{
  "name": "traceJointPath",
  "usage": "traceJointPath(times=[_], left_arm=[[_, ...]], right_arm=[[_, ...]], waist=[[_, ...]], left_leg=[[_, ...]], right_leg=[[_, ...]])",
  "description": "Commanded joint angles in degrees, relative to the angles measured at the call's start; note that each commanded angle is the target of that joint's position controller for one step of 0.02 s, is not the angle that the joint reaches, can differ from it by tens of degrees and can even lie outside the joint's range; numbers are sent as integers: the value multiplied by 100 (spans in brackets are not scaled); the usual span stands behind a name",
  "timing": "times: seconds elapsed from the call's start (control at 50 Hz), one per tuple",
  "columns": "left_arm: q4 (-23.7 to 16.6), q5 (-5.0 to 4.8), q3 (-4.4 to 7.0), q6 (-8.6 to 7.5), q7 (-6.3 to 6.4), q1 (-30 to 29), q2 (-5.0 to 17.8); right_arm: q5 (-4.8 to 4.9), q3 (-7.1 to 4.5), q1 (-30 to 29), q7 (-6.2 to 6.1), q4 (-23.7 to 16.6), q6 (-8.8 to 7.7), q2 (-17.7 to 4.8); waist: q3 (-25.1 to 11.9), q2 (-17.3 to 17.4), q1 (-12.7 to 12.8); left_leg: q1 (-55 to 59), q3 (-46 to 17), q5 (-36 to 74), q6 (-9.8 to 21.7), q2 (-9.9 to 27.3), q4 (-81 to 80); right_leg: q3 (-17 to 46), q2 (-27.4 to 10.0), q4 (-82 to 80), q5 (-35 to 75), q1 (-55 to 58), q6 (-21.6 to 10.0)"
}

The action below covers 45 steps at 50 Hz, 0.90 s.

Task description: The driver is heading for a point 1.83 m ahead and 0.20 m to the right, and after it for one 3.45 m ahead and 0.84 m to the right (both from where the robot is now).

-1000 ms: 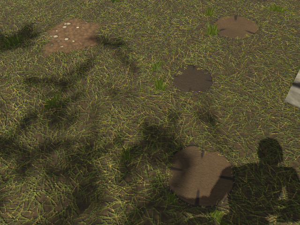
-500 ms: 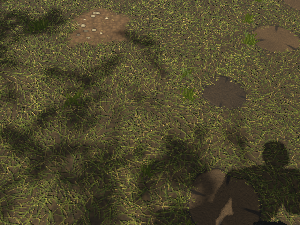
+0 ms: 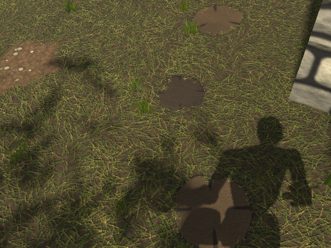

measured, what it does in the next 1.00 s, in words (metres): steps on the spot, turning right: left foot, then right foot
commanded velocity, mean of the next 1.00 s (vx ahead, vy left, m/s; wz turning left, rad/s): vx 0.00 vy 0.00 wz -0.33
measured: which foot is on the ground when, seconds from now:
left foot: up 0.00-0.24, down 0.26-1.00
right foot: down 0.00-0.26, up 0.28-0.62, down 0.64-1.00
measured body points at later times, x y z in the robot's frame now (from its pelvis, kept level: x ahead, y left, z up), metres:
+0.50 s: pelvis +0.01 +0.04 +0.00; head +0.05 +0.05 +0.45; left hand +0.24 +0.28 -0.10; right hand +0.06 -0.27 -0.10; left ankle +0.04 +0.15 -0.74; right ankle -0.05 -0.10 -0.67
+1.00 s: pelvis +0.00 -0.01 -0.01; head +0.01 -0.01 +0.44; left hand +0.23 +0.17 -0.10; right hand +0.01 -0.30 -0.13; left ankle +0.04 +0.15 -0.74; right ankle -0.04 -0.10 -0.74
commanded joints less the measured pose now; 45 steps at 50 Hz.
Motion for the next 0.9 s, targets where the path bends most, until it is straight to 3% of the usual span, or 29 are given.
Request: traceJointPath(times=[0.02,0.1,0.18,0.24,0.26,0.28,0.3,0.32,0.34,0.36,0.38,0.4,0.46,0.52,0.56,0.6,0.62,0.64,0.66,0.68,0.7,0.74,0.76,0.9], left_arm=[[-459,-31,299,-27,97,-33,1019],[-589,-6,350,54,73,-136,1112],[-706,-39,364,108,13,-302,1107],[-804,-148,351,164,30,-573,1054],[-831,-139,313,171,50,-496,901],[-812,-43,220,168,29,-153,536],[-987,-79,315,105,18,-138,818],[-856,-23,448,70,11,-45,1251],[-705,-65,516,97,-5,-9,1358],[-583,-55,493,157,12,47,1177],[-587,-39,439,196,10,20,1009],[-615,-55,373,206,-11,-38,818],[-757,-65,239,171,-18,-370,554],[-815,-7,121,155,-52,-507,381],[-775,-38,141,159,-64,-441,472],[-601,-32,155,152,-84,-92,444],[-560,0,157,148,-81,-19,480],[-627,37,179,146,-40,18,711],[-726,131,233,165,13,-182,1122],[-727,190,101,107,-53,-380,646],[-748,196,24,39,-111,-607,418],[-654,191,28,-42,-136,-562,454],[-639,174,22,-69,-140,-497,475],[-546,144,-33,-74,-125,-401,369]], right_arm=[[17,-32,-248,13,-416,-110,-286],[52,-24,-267,102,-419,-169,-327],[92,-48,-137,204,-428,-277,-419],[87,-85,297,286,-334,-358,-461],[40,-154,477,279,-294,-357,-674],[-54,-218,469,234,-378,-308,-1040],[-232,-241,401,248,-356,-280,-1222],[-187,-168,180,232,-518,-299,-917],[-130,-85,-75,196,-583,-285,-622],[-63,-44,-192,172,-624,-261,-518],[14,-12,-183,151,-613,-244,-475],[12,4,-86,127,-580,-215,-512],[-40,-12,222,100,-495,-150,-608],[1,-38,160,151,-482,-107,-774],[51,-36,249,197,-427,-91,-841],[139,22,183,221,-384,-85,-781],[172,82,369,230,-288,-113,-640],[50,166,593,264,-242,-182,-449],[-164,276,789,316,-306,-269,-131],[-141,276,458,268,-327,-263,-237],[-105,245,363,251,-306,-241,-398],[-115,246,315,230,-213,-201,-443],[-98,217,371,222,-168,-181,-562],[-55,252,546,213,158,-200,-445]], waist=[[-808,-854,31],[-668,-1009,77],[-746,-1104,67],[-813,-1049,-228],[-896,-798,-220],[-994,514,35],[-677,1608,139],[-614,1059,98],[-515,724,158],[-449,561,175],[-367,584,95],[-347,584,56],[-510,753,-166],[-640,958,-235],[-635,1030,-261],[-587,903,-40],[-551,763,1],[-781,288,-95],[-891,-1083,-431],[-849,-1233,-223],[-642,-1017,-258],[-477,-1052,-170],[-310,-902,-140],[-235,-402,-148]], left_leg=[[-381,-237,175,-110,26,-752],[246,-246,25,-128,-91,-1577],[757,-269,-129,-24,-203,-2294],[1693,-140,854,169,-189,-3844],[2382,-417,1418,356,300,-4126],[3017,-1519,2327,853,1540,-4240],[2755,-2716,3214,1886,2414,-4334],[2617,-2520,3060,2118,2489,-4333],[2487,-1841,2799,1824,2057,-4250],[2472,-1384,2522,1572,1662,-4182],[2504,-1178,2667,1559,1547,-4161],[2464,-939,2864,1580,1428,-4176],[2877,-673,3116,1664,1387,-4118],[2706,-497,3188,1666,1435,-4053],[2631,-571,3136,1674,1493,-3985],[2417,-501,2913,1496,1397,-3744],[2172,-431,2571,1222,1276,-3644],[1700,-252,1846,763,1061,-3369],[1160,347,292,268,480,-2862],[1570,244,-232,87,472,-3035],[1789,258,228,36,470,-3182],[1928,274,992,8,446,-3349],[1959,240,1098,20,478,-3379],[2152,253,1278,17,490,-3560]], right_leg=[[1557,-1296,-578,1746,1343,-899],[1913,-1204,-570,1168,874,-965],[2398,-1132,-360,1637,885,-953],[2472,-830,-1,1636,721,-644],[2285,-578,308,822,250,-370],[1400,117,1559,-1207,-567,-19],[597,659,2670,-2739,-1657,298],[636,216,3735,-2472,-1781,504],[582,135,4097,-2039,-1753,601],[530,113,4269,-1746,-1751,708],[511,128,4419,-1512,-1863,804],[394,142,4345,-1399,-1788,857],[137,54,3362,-1344,-1609,924],[-174,-139,2094,-1466,-721,865],[-351,-106,1377,-1279,-282,802],[-515,-14,-37,-249,455,606],[-428,-23,-796,388,987,446],[250,-566,-727,1451,1788,272],[1194,-1483,-392,2580,1945,-263],[1334,-1667,-505,1973,1119,-756],[1085,-1334,-547,1241,916,-626],[762,-889,-506,483,793,-197],[728,-830,-527,476,626,-118],[566,-655,-373,753,656,-67]])
Next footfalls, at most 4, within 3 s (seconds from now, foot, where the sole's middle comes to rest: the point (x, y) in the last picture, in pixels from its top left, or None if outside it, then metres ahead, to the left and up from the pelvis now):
0.26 left None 0.08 0.14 -0.78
0.64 right None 0.00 -0.11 -0.78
1.88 right None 0.38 -0.22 -0.78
2.42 left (204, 177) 0.75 -0.07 -0.78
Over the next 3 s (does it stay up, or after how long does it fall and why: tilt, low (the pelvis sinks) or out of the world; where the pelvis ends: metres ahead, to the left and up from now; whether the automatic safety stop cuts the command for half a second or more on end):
stays up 0.80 -0.20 -0.01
